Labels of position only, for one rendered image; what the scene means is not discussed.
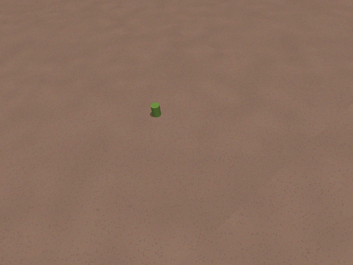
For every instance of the can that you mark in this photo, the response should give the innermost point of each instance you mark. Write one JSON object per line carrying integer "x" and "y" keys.
{"x": 156, "y": 111}

